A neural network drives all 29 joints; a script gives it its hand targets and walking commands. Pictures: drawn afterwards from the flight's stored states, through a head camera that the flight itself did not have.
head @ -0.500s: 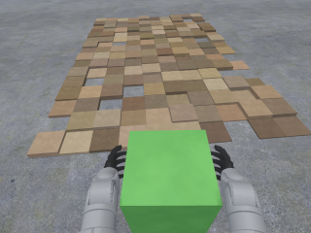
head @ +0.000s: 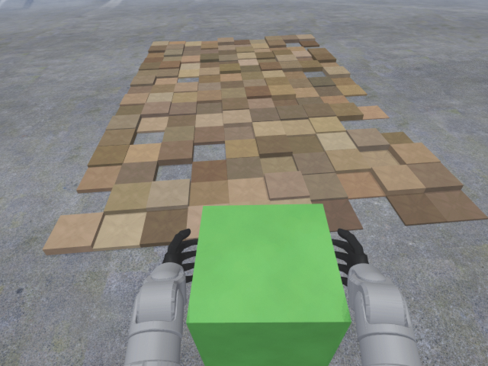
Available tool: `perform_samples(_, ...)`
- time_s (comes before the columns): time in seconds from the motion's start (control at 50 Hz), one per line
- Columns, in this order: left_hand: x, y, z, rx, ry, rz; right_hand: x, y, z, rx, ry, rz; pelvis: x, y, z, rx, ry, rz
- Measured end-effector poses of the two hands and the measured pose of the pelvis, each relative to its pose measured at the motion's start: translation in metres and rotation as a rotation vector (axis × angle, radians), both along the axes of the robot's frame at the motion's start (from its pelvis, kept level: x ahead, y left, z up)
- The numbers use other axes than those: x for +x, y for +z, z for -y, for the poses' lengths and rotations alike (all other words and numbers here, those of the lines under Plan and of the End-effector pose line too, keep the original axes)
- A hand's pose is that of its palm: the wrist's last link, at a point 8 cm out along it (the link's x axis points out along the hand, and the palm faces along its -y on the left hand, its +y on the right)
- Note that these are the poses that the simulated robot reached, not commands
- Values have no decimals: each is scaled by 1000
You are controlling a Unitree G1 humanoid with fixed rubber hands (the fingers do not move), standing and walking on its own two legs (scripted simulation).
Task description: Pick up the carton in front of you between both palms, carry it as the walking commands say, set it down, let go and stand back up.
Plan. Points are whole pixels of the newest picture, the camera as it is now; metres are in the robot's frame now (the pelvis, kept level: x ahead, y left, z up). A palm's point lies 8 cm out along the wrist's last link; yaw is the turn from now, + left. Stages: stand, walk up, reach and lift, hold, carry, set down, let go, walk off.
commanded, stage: hold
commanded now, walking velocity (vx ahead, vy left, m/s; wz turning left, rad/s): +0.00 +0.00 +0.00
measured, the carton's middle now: (264, 292) +0.29 +0.00 -0.02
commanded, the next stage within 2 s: carry in 0.84 s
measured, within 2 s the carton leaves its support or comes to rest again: neither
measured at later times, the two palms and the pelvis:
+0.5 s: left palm (173, 268) +0.29 +0.15 +0.05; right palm (356, 270) +0.29 -0.15 +0.05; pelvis +0.00 +0.00 +0.00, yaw +0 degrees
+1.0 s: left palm (180, 255) +0.31 +0.14 +0.06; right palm (360, 260) +0.30 -0.16 +0.06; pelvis +0.02 +0.00 -0.01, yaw -2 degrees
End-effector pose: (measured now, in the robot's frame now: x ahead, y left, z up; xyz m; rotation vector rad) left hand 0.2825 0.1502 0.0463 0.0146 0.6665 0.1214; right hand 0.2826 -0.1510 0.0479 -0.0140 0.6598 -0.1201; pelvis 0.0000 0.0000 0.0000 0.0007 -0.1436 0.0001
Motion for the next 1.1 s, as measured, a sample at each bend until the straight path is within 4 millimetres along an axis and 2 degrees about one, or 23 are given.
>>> perform_samples(0.22,2,2,-1,-12,10,13,2,2,-1,11,-10,13,-6,-1,-1,0,0,1)
perform_samples(0.86,5,1,0,10,-5,4,5,0,0,-9,7,3,5,-1,0,0,-4,-36)
perform_samples(1.0,24,12,9,-3,-8,45,19,10,8,6,-22,45,21,-6,5,5,-39,-143)
perform_samples(1.1,49,25,27,-23,-9,51,37,20,26,19,-50,50,48,-8,17,-6,-20,-188)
